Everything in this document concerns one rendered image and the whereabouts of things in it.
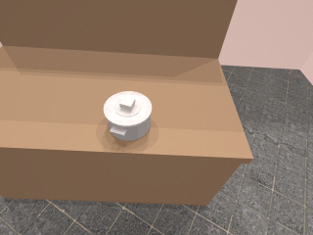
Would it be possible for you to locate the knob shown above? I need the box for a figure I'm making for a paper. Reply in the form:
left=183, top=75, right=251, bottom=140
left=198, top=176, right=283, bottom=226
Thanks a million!
left=119, top=96, right=136, bottom=111

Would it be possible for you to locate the table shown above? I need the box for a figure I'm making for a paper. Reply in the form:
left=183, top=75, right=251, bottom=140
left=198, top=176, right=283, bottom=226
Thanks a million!
left=0, top=0, right=253, bottom=206

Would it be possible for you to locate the pot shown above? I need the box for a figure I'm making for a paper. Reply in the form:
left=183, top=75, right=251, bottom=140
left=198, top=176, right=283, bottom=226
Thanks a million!
left=108, top=116, right=151, bottom=141

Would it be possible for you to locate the lid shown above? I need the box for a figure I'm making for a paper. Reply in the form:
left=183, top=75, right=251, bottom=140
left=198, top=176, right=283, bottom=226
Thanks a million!
left=104, top=91, right=153, bottom=127

